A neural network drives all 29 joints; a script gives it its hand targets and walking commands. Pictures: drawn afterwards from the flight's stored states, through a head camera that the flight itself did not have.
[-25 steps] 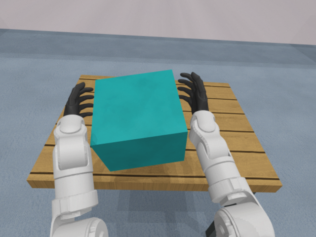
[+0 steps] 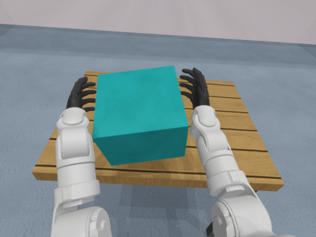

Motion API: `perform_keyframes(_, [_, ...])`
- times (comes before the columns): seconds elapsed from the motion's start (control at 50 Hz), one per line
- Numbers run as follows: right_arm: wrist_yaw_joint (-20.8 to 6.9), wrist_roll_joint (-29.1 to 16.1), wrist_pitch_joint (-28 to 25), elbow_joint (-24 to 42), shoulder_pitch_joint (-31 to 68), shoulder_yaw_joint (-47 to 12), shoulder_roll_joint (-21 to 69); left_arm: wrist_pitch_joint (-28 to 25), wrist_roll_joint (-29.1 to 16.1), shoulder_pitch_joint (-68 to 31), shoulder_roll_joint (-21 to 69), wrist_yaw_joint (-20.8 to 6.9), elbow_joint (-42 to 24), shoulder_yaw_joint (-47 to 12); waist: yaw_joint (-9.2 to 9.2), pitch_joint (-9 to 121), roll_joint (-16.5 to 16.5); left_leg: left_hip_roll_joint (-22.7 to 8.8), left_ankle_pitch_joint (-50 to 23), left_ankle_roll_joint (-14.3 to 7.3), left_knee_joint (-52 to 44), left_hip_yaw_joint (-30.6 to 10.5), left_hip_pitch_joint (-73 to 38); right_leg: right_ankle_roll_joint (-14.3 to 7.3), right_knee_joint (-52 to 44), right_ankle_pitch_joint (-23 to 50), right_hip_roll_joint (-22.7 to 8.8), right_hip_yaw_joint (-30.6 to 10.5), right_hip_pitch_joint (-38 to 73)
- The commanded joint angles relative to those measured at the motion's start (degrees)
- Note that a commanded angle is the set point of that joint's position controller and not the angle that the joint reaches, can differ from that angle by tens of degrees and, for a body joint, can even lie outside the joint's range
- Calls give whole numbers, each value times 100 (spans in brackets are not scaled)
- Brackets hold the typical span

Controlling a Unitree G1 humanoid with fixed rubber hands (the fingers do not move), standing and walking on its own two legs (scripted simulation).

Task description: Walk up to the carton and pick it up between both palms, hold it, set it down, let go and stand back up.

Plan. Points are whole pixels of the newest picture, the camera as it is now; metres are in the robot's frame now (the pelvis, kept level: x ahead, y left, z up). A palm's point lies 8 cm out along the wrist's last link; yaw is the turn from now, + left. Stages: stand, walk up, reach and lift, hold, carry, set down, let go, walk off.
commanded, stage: hold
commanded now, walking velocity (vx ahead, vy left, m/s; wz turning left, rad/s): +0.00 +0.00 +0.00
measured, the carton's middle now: (142, 116) +0.39 +0.00 +0.12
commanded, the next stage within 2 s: none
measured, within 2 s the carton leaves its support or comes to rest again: neither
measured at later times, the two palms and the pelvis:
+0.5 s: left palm (79, 111) +0.37 +0.15 +0.16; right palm (199, 103) +0.37 -0.14 +0.18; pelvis +0.02 +0.00 +0.00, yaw +0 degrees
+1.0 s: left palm (76, 113) +0.35 +0.15 +0.17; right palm (201, 105) +0.35 -0.14 +0.19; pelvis -0.01 +0.00 +0.00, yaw +0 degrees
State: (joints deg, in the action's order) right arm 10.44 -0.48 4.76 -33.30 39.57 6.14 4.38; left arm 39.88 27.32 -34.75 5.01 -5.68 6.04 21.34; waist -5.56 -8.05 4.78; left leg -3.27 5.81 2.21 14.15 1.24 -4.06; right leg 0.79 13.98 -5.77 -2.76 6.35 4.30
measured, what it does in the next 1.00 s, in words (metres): stands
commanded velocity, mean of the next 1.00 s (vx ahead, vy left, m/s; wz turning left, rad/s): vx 0.00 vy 0.00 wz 0.00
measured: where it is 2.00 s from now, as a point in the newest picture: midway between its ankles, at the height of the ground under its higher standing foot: outside the picture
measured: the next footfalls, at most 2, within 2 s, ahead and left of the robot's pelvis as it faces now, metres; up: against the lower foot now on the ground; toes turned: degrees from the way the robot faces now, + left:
none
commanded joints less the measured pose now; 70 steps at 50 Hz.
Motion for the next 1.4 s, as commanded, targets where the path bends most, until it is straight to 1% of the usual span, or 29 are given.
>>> perform_keyframes(0.0, [-772,-208,-271,1049,2985,-1730,1976,-526,-937,-3450,2163,-780,-638,-2362,-136,2163,-532,444,-644,-188,-36,454,-339,35,-101,-1,455,294,440])
perform_keyframes(0.06, [-743,-246,-241,1068,2821,-1858,1961,-530,-989,-3374,2074,-799,-906,-2405,-59,2137,-450,449,-914,-187,15,442,-355,65,-109,246,483,273,584])
perform_keyframes(0.1, [-750,-307,-207,1053,2672,-1927,1983,-516,-962,-3281,2106,-759,-933,-2469,-155,2133,-543,478,-1089,-140,15,460,-527,69,-118,382,495,314,611])
perform_keyframes(0.18, [-761,-271,-142,833,2642,-1811,1887,-401,-793,-3123,1993,-779,-649,-2245,-104,1469,-591,488,-699,-151,-97,508,-229,55,-185,12,450,302,591])
perform_keyframes(0.26, [-713,-459,-264,1324,2646,-2150,1986,-497,-1013,-3162,2129,-761,-1204,-2612,-163,2133,-566,451,-1614,-71,130,419,-654,58,-118,650,517,344,592])
perform_keyframes(0.3, [-692,-554,-278,1535,2756,-2227,1911,-487,-998,-2847,2098,-744,-1128,-2566,-19,2167,-557,476,-1811,-112,200,378,-728,111,-113,880,534,289,664])
perform_keyframes(0.32, [-657,-522,-293,1549,2757,-2279,1933,-507,-1028,-2999,2089,-742,-1184,-2605,-121,2131,-424,475,-1730,-108,219,376,-646,93,-117,907,521,291,675])
perform_keyframes(0.4, [-581,-511,-138,1369,2327,-2267,1909,-412,-918,-2740,1963,-795,-1211,-2469,-109,1883,-353,535,-1378,-162,65,451,-531,162,-125,1032,462,270,810])
perform_keyframes(0.48, [-512,-634,-217,1803,2468,-2498,2039,-490,-1105,-2781,2090,-773,-1554,-2719,-126,2276,-456,545,-1876,-94,263,382,-738,185,-8,1421,493,242,820])
perform_keyframes(0.5, [-498,-650,-224,1832,2412,-2516,2027,-545,-1248,-2868,2115,-772,-1763,-2913,-234,2500,-466,510,-1958,-57,314,335,-790,174,-32,1531,524,248,773])
perform_keyframes(0.58, [-492,-486,-122,1523,2159,-2304,1871,-505,-1096,-2784,2017,-779,-1558,-2830,-330,2157,-573,490,-1659,-46,227,340,-777,122,-104,1054,500,278,564])
perform_keyframes(0.76, [-630,-472,-177,1592,2746,-2266,1965,-424,-971,-3021,2110,-789,-1228,-2619,-29,1847,-407,469,-711,-196,-45,447,-322,63,-145,247,447,248,517])
perform_keyframes(0.82, [-698,-378,-154,1275,2692,-1976,1815,-361,-930,-3177,2093,-798,-1029,-2544,-172,1837,-599,409,-635,-150,-69,394,-345,-2,-154,-43,483,221,419])
perform_keyframes(0.86, [-733,-327,-151,1140,2656,-1930,1855,-355,-921,-3198,2115,-798,-987,-2448,-57,1722,-558,403,-441,-176,-147,473,-301,16,-187,-234,467,281,350])
perform_keyframes(0.94, [-790,-224,-214,1182,3070,-1794,1949,-449,-969,-3533,2159,-776,-807,-2414,-96,1876,-356,460,-13,-279,-200,493,-49,23,-138,-338,451,286,458])
perform_keyframes(1.02, [-860,-55,-232,738,3190,-1493,1958,-425,-787,-3680,2224,-758,-331,-2263,-116,1593,-537,423,543,-304,-308,498,164,12,-189,-853,406,278,290])
perform_keyframes(1.04, [-864,-61,-294,884,3199,-1551,2019,-498,-928,-3859,2300,-748,-583,-2452,-152,1984,-592,423,509,-259,-313,496,98,49,-126,-723,420,301,313])
perform_keyframes(1.1, [-934,-60,-251,672,3253,-1525,2107,-529,-804,-3841,2127,-694,-457,-2169,71,2049,-481,444,264,-342,-274,528,113,75,-110,-595,395,279,376])
perform_keyframes(1.14, [-895,-69,-248,704,3191,-1548,2083,-544,-866,-3865,2089,-695,-461,-2256,-69,2149,-505,485,138,-315,-228,574,-97,77,-126,-438,368,264,420])
perform_keyframes(1.16, [-880,-138,-274,847,3287,-1686,2166,-541,-859,-3761,2132,-697,-463,-2222,102,2197,-457,440,-50,-301,-152,535,-42,87,-62,-267,392,264,459])
perform_keyframes(1.18, [-830,-71,-243,729,3163,-1531,2095,-512,-859,-3652,2113,-725,-351,-2209,-119,2144,-419,475,-77,-322,-156,560,-164,94,-119,-147,391,242,468])
perform_keyframes(1.2, [-818,-124,-256,894,3214,-1655,2049,-483,-848,-3534,2076,-712,-494,-2151,77,2289,-355,485,-236,-328,-128,541,-154,110,-73,20,408,247,605])
perform_keyframes(1.22, [-805,-130,-176,558,2869,-1607,1962,-452,-748,-3438,1937,-745,-229,-2049,-79,1884,-384,502,-131,-303,-151,577,-128,109,-107,-32,362,237,568])
perform_keyframes(1.26, [-747,-197,-237,938,3022,-1752,2018,-458,-874,-3554,2047,-785,-636,-2196,-46,2171,-330,474,-528,-235,-68,519,-159,117,-61,313,433,289,742])
perform_keyframes(1.28, [-701,-176,-192,809,2817,-1718,2001,-443,-844,-3432,2003,-818,-542,-2149,-160,2039,-347,510,-547,-229,-66,558,-190,142,-96,408,419,247,821])
perform_keyframes(1.3, [-704,-238,-168,880,2790,-1856,2062,-447,-849,-3408,1996,-833,-709,-2125,-62,1974,-291,497,-714,-268,-63,524,-192,138,-76,574,425,245,901])
perform_keyframes(1.32, [-676,-303,-162,971,2543,-1885,2029,-434,-923,-3125,2089,-834,-849,-2320,-223,2070,-446,513,-1116,-166,12,487,-419,158,-81,952,446,290,955])
perform_keyframes(1.34, [-630,-349,-129,978,2570,-1962,2050,-444,-876,-3118,1962,-860,-896,-2229,-135,1987,-317,522,-1207,-203,15,510,-444,171,-107,1109,426,235,942])
perform_keyframes(1.38, [-580,-389,-120,1031,2298,-2025,1988,-436,-942,-3042,2003,-904,-975,-2350,-283,1856,-399,499,-1468,-155,96,468,-550,188,-110,1274,437,225,905])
